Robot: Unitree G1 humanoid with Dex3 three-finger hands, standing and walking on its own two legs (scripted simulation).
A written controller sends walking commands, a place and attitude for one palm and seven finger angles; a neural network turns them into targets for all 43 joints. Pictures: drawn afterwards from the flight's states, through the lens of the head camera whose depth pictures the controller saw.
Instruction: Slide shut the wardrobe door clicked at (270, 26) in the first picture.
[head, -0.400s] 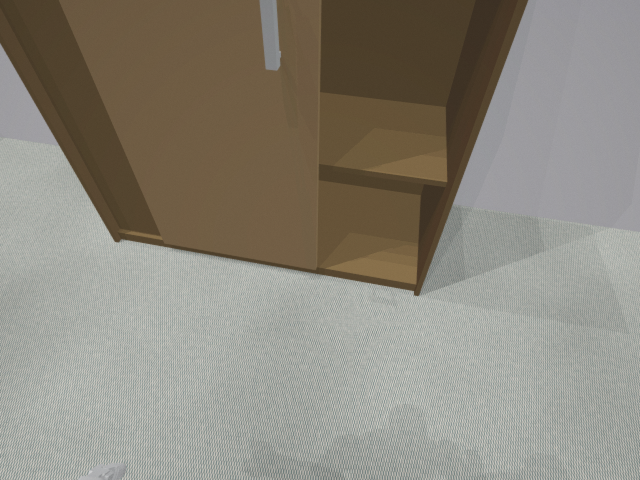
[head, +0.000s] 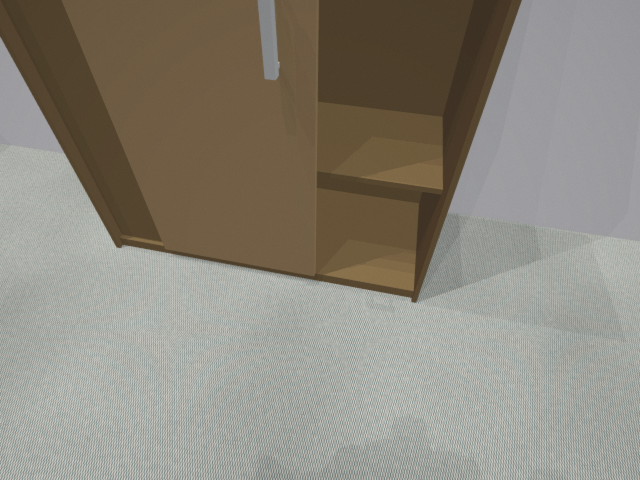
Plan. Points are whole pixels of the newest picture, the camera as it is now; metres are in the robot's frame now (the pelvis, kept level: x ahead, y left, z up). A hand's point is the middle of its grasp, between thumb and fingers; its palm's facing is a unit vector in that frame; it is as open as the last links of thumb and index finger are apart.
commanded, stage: stand and wait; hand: left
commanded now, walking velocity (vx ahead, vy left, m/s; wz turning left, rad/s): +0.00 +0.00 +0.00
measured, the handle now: (271, 23) +0.95 +0.17 +0.18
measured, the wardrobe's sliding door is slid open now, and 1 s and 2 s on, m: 0.38 0.38 0.38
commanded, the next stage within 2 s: look at it before walking up in 0.46 s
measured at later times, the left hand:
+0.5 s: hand out of the picture +0.06 +0.24 -0.15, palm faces -0.03 -0.94 -0.34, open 7.4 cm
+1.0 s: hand out of the picture +0.07 +0.24 -0.15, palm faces -0.04 -0.94 -0.33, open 7.4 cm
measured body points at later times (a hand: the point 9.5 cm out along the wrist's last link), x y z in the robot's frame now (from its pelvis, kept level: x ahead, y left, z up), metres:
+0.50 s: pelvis -0.01 -0.01 +0.00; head -0.01 -0.02 +0.45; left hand +0.06 +0.28 -0.13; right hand +0.05 -0.31 -0.13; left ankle +0.00 +0.12 -0.74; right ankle +0.00 -0.13 -0.74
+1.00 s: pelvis -0.01 -0.01 +0.00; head +0.00 -0.01 +0.45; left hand +0.08 +0.28 -0.13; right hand +0.07 -0.31 -0.13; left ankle +0.00 +0.12 -0.74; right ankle +0.00 -0.13 -0.74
